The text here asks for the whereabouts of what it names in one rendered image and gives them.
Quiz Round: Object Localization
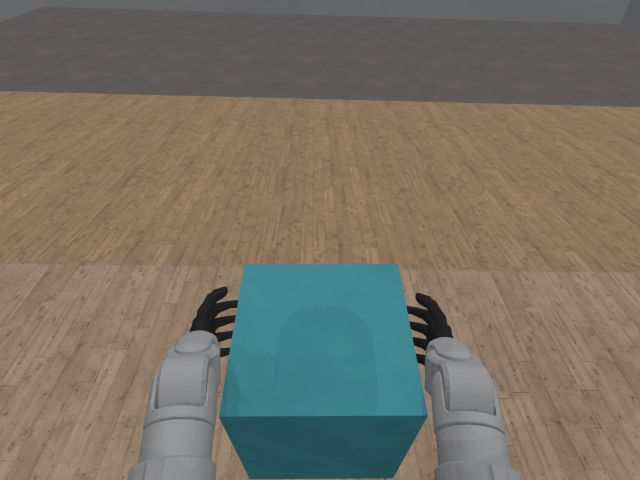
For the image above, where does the robot left forearm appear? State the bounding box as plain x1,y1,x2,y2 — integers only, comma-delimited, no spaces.
127,330,221,480

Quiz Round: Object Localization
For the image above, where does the robot left hand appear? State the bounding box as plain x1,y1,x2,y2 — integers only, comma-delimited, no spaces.
189,287,238,358

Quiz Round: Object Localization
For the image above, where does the carton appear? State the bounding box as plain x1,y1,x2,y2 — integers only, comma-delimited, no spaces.
219,264,428,479

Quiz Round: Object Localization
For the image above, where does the robot right forearm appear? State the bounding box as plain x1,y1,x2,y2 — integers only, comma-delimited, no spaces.
424,337,522,480

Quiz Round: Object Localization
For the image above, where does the robot right hand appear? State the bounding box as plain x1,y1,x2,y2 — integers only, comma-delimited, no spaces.
407,293,453,366

